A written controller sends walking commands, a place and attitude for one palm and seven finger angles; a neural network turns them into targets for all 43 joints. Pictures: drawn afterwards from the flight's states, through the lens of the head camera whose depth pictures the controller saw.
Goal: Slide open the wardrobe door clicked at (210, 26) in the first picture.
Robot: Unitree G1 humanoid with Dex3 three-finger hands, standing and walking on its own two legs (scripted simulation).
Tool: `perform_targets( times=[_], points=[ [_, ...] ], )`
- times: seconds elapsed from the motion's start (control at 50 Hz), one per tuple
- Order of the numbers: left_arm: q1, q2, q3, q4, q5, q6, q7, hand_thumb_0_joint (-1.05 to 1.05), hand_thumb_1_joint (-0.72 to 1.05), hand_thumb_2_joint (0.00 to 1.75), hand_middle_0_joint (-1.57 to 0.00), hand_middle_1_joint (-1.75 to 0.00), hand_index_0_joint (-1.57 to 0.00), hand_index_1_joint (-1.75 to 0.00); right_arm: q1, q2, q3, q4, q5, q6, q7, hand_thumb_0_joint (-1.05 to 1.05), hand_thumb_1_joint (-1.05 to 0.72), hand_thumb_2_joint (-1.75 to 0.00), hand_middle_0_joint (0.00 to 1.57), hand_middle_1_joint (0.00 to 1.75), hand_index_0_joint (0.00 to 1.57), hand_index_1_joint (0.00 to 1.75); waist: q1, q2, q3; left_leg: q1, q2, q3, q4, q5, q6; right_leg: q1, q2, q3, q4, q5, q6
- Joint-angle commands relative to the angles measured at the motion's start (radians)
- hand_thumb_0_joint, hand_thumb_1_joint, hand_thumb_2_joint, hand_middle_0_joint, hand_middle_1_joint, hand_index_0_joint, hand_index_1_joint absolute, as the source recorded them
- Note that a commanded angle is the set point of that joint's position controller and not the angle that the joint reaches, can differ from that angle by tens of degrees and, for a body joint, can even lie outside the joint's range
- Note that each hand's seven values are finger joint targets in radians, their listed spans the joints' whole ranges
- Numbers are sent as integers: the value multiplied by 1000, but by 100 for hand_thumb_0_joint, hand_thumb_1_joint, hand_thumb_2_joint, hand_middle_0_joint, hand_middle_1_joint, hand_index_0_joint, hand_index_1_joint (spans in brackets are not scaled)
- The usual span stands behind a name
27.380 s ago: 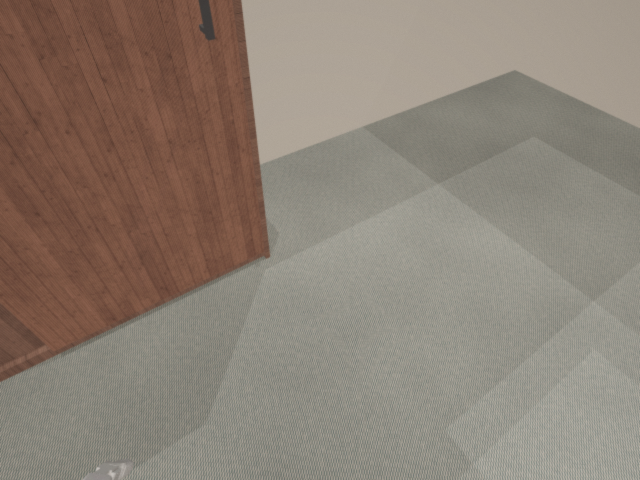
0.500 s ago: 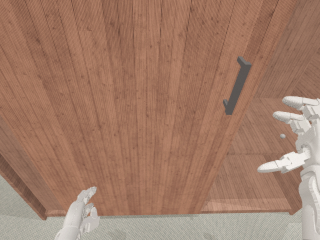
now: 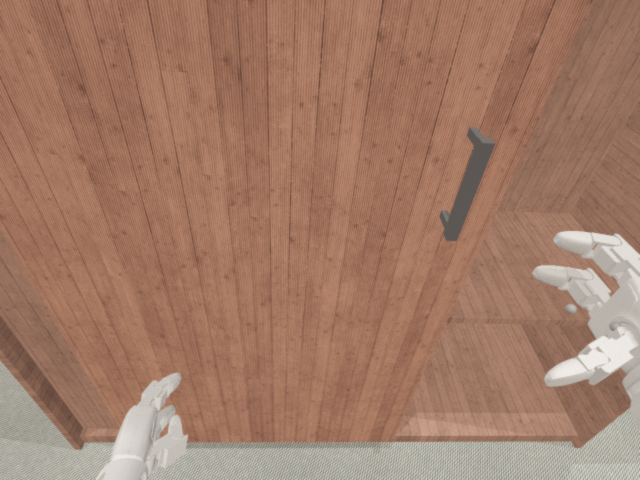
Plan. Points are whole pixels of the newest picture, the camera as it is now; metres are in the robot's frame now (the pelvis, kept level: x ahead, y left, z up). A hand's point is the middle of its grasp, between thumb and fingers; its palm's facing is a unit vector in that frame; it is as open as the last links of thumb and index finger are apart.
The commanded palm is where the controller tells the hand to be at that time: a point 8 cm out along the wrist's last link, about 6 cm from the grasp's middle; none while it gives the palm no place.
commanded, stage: draw the hand back to the body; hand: right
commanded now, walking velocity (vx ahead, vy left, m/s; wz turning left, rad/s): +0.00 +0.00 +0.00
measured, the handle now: (462, 186) +0.45 -0.19 +0.20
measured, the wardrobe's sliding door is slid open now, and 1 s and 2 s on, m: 0.60 0.60 0.60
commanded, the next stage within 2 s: step back with the hand held close in 1.20 s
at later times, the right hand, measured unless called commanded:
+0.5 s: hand (604, 343) +0.21 -0.27 +0.17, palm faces +0.48 +0.83 -0.28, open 12.0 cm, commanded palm +0.17 -0.30 +0.18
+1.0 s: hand (609, 364) +0.19 -0.27 +0.16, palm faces +0.49 +0.80 -0.33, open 7.7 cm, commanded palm +0.15 -0.30 +0.18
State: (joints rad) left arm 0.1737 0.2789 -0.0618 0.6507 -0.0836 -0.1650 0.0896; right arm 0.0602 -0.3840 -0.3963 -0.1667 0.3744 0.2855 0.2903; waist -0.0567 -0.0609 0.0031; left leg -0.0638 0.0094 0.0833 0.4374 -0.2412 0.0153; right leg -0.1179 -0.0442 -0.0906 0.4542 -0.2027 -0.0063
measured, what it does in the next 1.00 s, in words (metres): stands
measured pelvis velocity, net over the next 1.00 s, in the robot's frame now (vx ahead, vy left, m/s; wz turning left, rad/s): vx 0.01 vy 0.00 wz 0.00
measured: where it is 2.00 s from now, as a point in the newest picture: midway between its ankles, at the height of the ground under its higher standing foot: outside the picture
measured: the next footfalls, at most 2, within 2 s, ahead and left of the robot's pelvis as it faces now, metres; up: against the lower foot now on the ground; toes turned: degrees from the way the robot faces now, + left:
none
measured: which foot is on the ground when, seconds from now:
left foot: down 0.00-1.00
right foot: down 0.00-1.00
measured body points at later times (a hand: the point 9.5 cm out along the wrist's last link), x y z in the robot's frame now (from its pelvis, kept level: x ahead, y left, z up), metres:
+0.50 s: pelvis +0.00 -0.01 +0.00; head -0.02 +0.00 +0.45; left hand +0.18 +0.21 -0.09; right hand +0.18 -0.32 +0.18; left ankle +0.01 +0.11 -0.74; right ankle +0.04 -0.11 -0.74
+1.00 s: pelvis +0.01 +0.00 +0.00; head -0.02 +0.01 +0.45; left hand +0.21 +0.22 -0.07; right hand +0.16 -0.31 +0.18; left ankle +0.01 +0.11 -0.74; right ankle +0.04 -0.11 -0.74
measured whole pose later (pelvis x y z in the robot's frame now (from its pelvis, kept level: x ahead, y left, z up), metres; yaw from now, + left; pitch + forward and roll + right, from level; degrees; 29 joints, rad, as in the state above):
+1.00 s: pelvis +0.01 +0.00 +0.00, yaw +0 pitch -8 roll +1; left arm 0.17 0.24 0.00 0.70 0.01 -0.16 0.07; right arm 0.46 -0.33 -0.33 -0.38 0.09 -0.10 -0.13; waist -0.08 -0.06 0.07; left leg 0.02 0.00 0.08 0.34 -0.21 0.01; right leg -0.05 -0.04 -0.09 0.39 -0.19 -0.01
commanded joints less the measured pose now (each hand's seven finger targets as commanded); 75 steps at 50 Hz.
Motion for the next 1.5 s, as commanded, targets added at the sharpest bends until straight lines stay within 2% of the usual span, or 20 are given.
perform_targets(
  times=[0.0,0.1,0.12,0.14,0.16,0.2,0.22,0.3,0.4,0.46,0.6,0.68,0.8,0.94,1.28,1.3,1.32,1.34,1.38,1.48],
  points=[
    [-199,102,35,-176,5,-78,19,0,90,90,-20,-30,-20,-30,-291,-203,-50,-278,-8,-66,-17,0,55,-20,25,115,25,115,-3,-23,-64,-98,-16,-63,-110,30,6,59,16,87,-75,58,-17],
    [-188,101,31,-162,12,-92,28,0,90,90,-20,-30,-20,-30,-263,-222,-66,-302,-11,-102,-11,0,37,-29,24,104,24,104,-4,-39,-105,-69,-24,-49,-113,46,9,88,18,93,-89,71,-16],
    [-180,70,45,-170,65,-107,11,0,90,90,-20,-30,-20,-30,-220,-258,-86,-420,-158,-225,-215,0,33,-31,24,102,24,102,-25,-61,15,-103,-8,-81,-171,-1,13,29,22,81,-85,9,-1],
    [-162,78,47,-125,77,-105,6,0,90,90,-20,-30,-20,-30,-57,-139,-34,-278,-179,-253,-289,0,30,-32,24,100,24,100,-2,-12,60,-126,-3,-58,-182,-36,14,14,20,70,-94,-37,5],
    [-147,76,51,-118,77,-94,-4,0,90,90,-20,-30,-20,-30,-1,-105,0,-279,-204,-283,-327,0,26,-34,24,98,24,98,0,28,68,-121,-8,-53,-183,-59,12,8,15,77,-114,-71,4],
    [-148,80,65,-114,80,-83,-8,0,90,90,-20,-30,-20,-30,14,-131,-10,-325,-228,-337,-371,0,19,-37,24,94,24,94,-1,51,14,-84,-8,-60,-190,-64,10,32,15,61,-122,-76,-7],
    [-150,81,70,-117,83,-80,-10,0,90,90,-20,-30,-20,-30,-9,-154,-25,-350,-241,-358,-387,0,15,-39,24,92,24,92,-2,24,-26,-68,-7,-64,-187,-54,10,51,13,57,-125,-67,-9],
    [-149,75,72,-103,90,-80,-10,0,90,90,-20,-30,-20,-30,-9,-128,14,-380,-280,-413,-423,0,1,-46,23,83,23,83,1,-63,-46,-36,-16,-65,-181,9,17,91,12,56,-140,-12,-9],
    [-153,77,79,-93,96,-72,-5,0,90,90,-20,-30,-20,-30,63,-138,-4,-361,-291,-435,-438,0,-17,-55,22,73,22,73,-8,1,-29,-15,-20,-59,-184,19,15,86,11,63,-153,9,-11],
    [-153,73,81,-95,95,-70,-9,0,90,90,-20,-30,-20,-30,112,-123,2,-386,-293,-447,-437,0,-28,-60,22,66,22,66,-11,-29,-29,-3,-21,-56,-169,58,16,88,7,68,-154,54,-6],
    [-139,73,94,-104,97,-55,-15,0,90,90,-20,-30,-20,-30,257,-142,-51,-384,-287,-452,-431,0,-54,-73,21,51,21,51,-21,16,-15,17,-20,-57,-163,120,16,70,6,56,-138,126,-5],
    [-134,71,97,-111,94,-48,-17,0,90,90,-20,-30,-20,-30,283,-134,-47,-412,-286,-454,-428,0,-68,-80,21,43,21,43,-17,-18,-11,0,-19,-61,-163,123,12,81,4,50,-130,133,-4],
    [-131,73,102,-116,95,-49,-12,0,90,90,-20,-30,-20,-30,316,-144,-58,-440,-287,-451,-429,0,-90,-90,20,30,20,30,-15,3,-15,1,-17,-64,-166,147,11,87,7,43,-117,148,-10],
    [-137,65,95,-108,95,-53,-3,0,90,90,-20,-30,-20,-30,273,-126,-31,-413,-291,-450,-435,0,-90,-90,20,30,20,30,-8,3,35,-37,-15,-66,-194,81,8,88,12,42,-125,84,-13],
    [-141,60,96,-111,97,-51,-4,0,90,90,-20,-30,-20,-30,295,-138,-51,-411,-288,-454,-427,0,-90,-90,20,30,20,30,-16,13,11,-20,-11,-74,-196,104,4,96,15,33,-116,99,-17],
    [-141,64,95,-102,97,-51,-2,0,90,90,-20,-30,-20,-30,252,-149,-53,-404,-290,-452,-429,0,-90,-90,20,30,20,30,-10,-2,14,-18,-12,-74,-197,99,6,94,16,36,-119,94,-15],
    [-141,74,79,-153,82,-25,-6,0,90,90,-20,-30,-20,-30,202,-225,-122,-452,-297,-481,-427,0,-90,-90,20,30,20,30,32,39,102,-202,45,-179,-226,172,4,5,-18,53,-54,49,-24],
    [-125,52,74,-134,88,-8,-9,0,90,90,-20,-30,-20,-30,276,-159,-75,-394,-306,-479,-421,0,-90,-90,20,30,20,30,41,90,58,-210,89,-185,-213,198,11,1,-17,61,-9,41,-22],
    [-103,51,80,-158,85,8,-11,0,90,90,-20,-30,-20,-30,319,-144,-55,-419,-314,-482,-425,0,-90,-90,20,30,20,30,40,84,-43,-204,133,-209,-174,224,24,5,-17,52,44,60,-18],
    [-95,64,92,-206,84,29,5,0,90,90,-20,-30,-20,-30,427,-181,-103,-495,-314,-488,-446,0,-90,-90,20,30,20,30,28,-16,-165,-182,94,-154,-37,295,9,11,-54,67,36,266,-19]
  ],
)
